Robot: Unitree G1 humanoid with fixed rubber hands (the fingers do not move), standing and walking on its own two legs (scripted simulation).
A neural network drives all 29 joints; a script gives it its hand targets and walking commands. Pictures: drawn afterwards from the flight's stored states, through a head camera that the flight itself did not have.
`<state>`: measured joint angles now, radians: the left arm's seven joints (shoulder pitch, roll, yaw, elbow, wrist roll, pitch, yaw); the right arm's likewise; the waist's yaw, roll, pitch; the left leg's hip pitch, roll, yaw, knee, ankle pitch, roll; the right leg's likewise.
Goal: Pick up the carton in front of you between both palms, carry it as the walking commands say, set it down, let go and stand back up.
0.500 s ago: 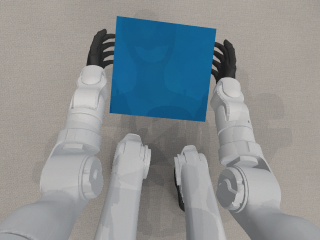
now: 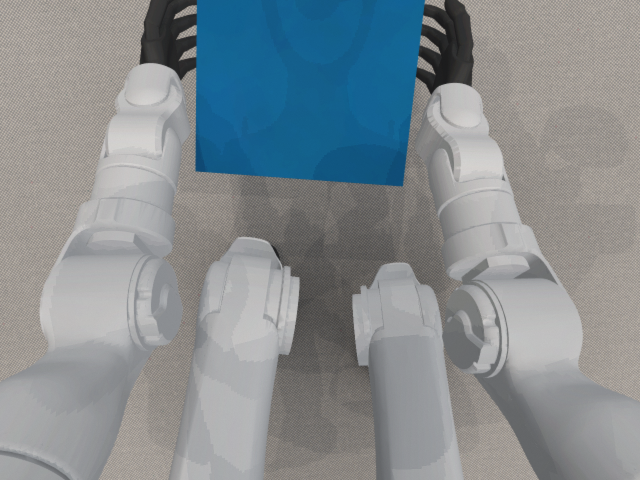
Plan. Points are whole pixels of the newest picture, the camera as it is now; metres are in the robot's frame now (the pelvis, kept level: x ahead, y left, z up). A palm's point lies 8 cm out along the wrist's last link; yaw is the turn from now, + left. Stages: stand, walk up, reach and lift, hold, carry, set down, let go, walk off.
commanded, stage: set down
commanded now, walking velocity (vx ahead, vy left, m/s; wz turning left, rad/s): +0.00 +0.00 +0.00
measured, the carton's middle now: (306, 94) +0.50 +0.10 -0.24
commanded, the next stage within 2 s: none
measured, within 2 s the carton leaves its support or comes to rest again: rests again in 0.40 s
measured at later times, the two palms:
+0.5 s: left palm (176, 83) +0.47 +0.24 -0.18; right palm (448, 91) +0.51 -0.06 -0.17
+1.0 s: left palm (180, 83) +0.48 +0.24 -0.19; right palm (452, 90) +0.52 -0.07 -0.18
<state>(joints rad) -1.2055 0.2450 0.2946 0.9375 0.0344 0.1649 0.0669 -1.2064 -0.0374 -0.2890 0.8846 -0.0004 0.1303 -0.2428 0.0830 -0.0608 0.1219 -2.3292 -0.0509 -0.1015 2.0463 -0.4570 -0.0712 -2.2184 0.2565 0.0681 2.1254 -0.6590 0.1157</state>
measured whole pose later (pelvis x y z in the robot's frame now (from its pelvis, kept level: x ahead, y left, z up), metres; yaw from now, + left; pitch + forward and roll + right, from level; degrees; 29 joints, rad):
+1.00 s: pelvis -0.01 +0.00 -0.02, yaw -1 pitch +38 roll -1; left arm -1.34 0.32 0.32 1.22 0.05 0.02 -0.03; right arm -1.36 -0.13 -0.29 1.13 -0.06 0.05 -0.09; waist 0.08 -0.08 0.25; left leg -2.33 0.02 -0.07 2.11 -0.45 -0.04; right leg -2.24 0.19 0.03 2.19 -0.62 0.08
